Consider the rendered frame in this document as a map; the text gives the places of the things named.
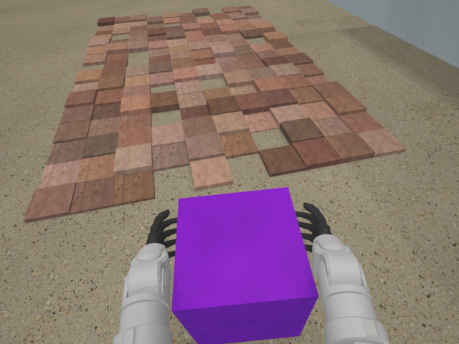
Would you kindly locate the robot left hand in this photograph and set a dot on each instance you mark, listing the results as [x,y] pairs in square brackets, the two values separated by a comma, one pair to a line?
[157,235]

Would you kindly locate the robot left forearm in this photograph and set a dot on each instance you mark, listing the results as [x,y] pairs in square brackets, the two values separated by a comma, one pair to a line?
[146,300]

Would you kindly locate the robot right hand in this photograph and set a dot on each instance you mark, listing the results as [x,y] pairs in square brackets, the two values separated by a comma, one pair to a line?
[318,226]

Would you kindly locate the robot right forearm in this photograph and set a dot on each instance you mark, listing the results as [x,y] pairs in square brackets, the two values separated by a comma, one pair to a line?
[345,295]

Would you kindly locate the carton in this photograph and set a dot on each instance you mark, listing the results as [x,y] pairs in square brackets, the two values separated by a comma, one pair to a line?
[241,271]

